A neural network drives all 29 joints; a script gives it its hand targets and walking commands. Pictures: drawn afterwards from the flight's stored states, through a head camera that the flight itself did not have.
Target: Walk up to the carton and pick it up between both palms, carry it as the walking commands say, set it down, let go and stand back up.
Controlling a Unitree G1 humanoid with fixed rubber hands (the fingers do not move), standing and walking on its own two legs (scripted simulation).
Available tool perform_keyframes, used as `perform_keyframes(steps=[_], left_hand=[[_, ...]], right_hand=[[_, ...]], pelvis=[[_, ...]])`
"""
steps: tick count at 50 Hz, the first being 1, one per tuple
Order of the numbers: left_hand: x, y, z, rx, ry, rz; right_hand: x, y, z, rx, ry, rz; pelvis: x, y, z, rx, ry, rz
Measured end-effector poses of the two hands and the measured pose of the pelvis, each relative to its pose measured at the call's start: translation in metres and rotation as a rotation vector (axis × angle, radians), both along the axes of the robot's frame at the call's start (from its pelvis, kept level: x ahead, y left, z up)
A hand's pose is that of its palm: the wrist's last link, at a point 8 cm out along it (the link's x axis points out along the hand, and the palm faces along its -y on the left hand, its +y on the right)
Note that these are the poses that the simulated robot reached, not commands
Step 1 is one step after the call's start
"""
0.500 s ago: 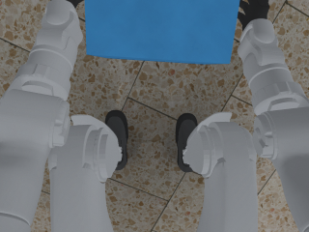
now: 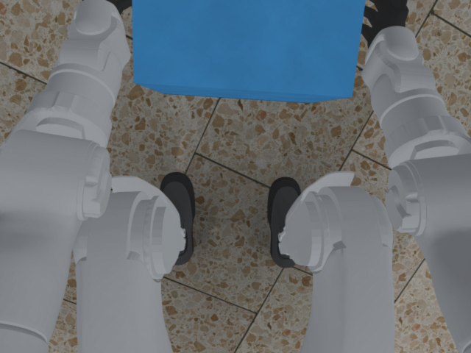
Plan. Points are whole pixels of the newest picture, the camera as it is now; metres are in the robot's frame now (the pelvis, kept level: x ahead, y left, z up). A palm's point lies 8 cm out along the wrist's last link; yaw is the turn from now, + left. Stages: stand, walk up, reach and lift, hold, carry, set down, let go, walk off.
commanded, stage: reach and lift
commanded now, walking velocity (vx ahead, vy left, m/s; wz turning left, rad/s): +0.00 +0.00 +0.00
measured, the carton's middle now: (244, 41) +0.51 -0.01 -0.25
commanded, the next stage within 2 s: none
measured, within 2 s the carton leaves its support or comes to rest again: leaves its support in 0.22 s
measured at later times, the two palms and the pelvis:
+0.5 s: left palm out of the picture +0.53 +0.18 -0.11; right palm (404, 17) +0.51 -0.19 -0.11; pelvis -0.01 +0.00 +0.02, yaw +0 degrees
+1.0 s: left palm out of the picture +0.53 +0.17 -0.06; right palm out of the picture +0.51 -0.19 -0.06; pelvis +0.00 +0.00 +0.04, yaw +1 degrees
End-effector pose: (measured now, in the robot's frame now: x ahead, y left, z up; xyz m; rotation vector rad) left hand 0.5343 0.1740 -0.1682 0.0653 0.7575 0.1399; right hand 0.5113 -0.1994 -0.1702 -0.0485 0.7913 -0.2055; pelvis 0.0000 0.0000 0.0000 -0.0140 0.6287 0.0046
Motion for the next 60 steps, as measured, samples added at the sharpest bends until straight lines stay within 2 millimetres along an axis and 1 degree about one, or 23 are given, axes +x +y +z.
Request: perform_keyframes(steps=[8,13,19,26,34,44,50,53,60], left_hand=[[-0.004,0.002,0.002,0.009,0.006,0.000],[-0.007,0.008,0.012,0.026,-0.004,0.018],[-0.007,0.010,0.036,0.033,-0.022,0.029],[-0.003,0.005,0.064,0.026,-0.034,0.017],[-0.002,0.002,0.081,0.013,-0.045,0.006],[-0.001,0.005,0.098,0.007,-0.060,0.018],[-0.001,0.001,0.109,0.005,-0.074,0.037],[-0.002,-0.002,0.117,0.003,-0.084,0.043],[-0.009,-0.003,0.143,-0.002,-0.093,0.047]], right_hand=[[-0.001,0.003,0.001,0.002,0.004,-0.001],[-0.002,0.010,0.007,0.005,-0.007,0.006],[-0.002,0.013,0.029,0.004,-0.027,0.004],[0.000,0.007,0.059,-0.005,-0.040,-0.002],[0.002,0.003,0.081,-0.005,-0.053,0.001],[0.003,0.006,0.099,0.004,-0.069,0.004],[0.002,0.006,0.111,-0.014,-0.082,-0.033],[0.000,0.005,0.120,-0.028,-0.093,-0.062],[-0.007,0.004,0.145,-0.014,-0.103,-0.063]], pelvis=[[0.000,0.000,0.001,0.001,0.003,0.002],[-0.001,0.000,0.003,0.005,0.009,0.004],[-0.004,0.000,0.010,0.006,0.010,0.007],[-0.006,0.000,0.021,0.001,0.028,0.005],[-0.004,0.000,0.031,0.001,0.062,0.004],[0.001,0.000,0.040,-0.001,0.106,0.011],[0.005,0.001,0.044,-0.003,0.131,0.013],[0.006,0.001,0.048,-0.002,0.144,0.013],[0.007,-0.001,0.063,0.001,0.166,0.011]])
